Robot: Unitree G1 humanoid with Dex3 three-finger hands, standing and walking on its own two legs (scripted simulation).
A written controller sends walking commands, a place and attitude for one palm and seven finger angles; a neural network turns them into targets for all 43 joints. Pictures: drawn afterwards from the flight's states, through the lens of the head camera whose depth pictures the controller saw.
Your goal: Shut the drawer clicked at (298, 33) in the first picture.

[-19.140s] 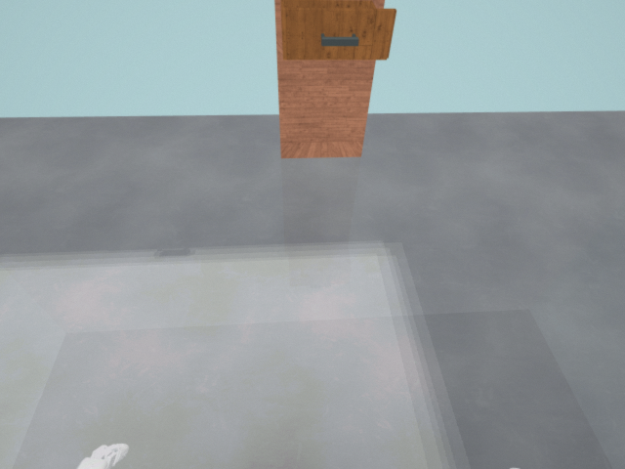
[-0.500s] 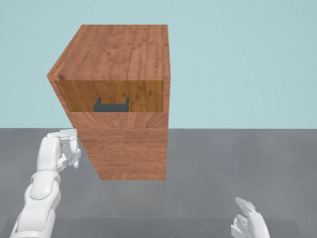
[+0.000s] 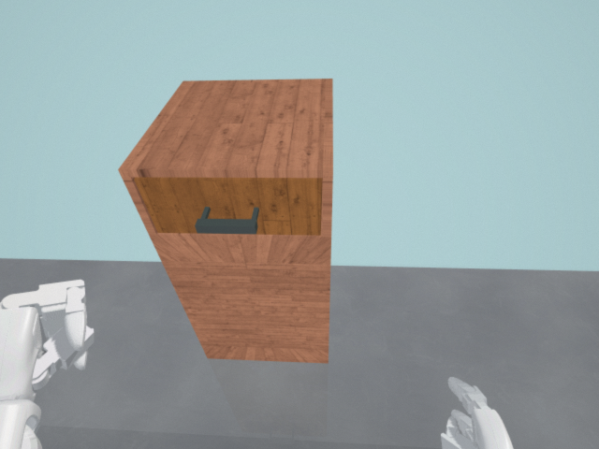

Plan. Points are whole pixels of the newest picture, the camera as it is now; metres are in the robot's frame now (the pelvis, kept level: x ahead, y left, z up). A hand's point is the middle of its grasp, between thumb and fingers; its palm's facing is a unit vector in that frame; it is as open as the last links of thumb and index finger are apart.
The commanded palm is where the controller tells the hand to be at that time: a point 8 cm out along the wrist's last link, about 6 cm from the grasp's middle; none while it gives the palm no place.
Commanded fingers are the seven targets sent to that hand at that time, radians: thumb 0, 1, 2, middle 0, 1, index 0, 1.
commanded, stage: draw the hand back to the body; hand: left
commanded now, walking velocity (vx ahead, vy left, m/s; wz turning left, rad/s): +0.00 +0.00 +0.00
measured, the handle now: (228, 219) +0.56 +0.22 -0.04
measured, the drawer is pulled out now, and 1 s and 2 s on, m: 0.00 0.00 0.00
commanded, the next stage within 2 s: step back with the hand held close in 0.18 s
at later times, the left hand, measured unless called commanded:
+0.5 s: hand (83, 317) +0.19 +0.25 +0.16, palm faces +0.35 -0.81 -0.46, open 3.2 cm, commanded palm +0.13 +0.28 +0.17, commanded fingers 0.00 0.90 0.90 -1.40 -1.60 -1.40 -1.60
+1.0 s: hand (11, 427) +0.09 +0.26 +0.15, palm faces +0.37 -0.81 -0.47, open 3.2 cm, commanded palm +0.04 +0.30 +0.17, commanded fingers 0.00 0.90 0.90 -1.40 -1.60 -1.40 -1.60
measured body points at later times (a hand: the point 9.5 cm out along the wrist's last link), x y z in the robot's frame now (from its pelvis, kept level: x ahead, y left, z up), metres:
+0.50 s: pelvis -0.01 +0.01 +0.00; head +0.00 -0.01 +0.45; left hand +0.17 +0.29 +0.19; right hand +0.18 -0.23 -0.08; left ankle +0.00 +0.10 -0.74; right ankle -0.04 -0.10 -0.74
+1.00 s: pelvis -0.09 +0.02 -0.01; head -0.07 +0.02 +0.44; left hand +0.07 +0.30 +0.18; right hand +0.09 -0.21 -0.09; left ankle +0.00 +0.10 -0.74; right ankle -0.04 -0.10 -0.74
